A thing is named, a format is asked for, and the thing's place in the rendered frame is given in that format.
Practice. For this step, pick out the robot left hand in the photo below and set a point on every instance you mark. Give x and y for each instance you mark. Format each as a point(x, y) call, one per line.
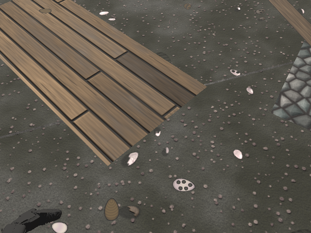
point(32, 219)

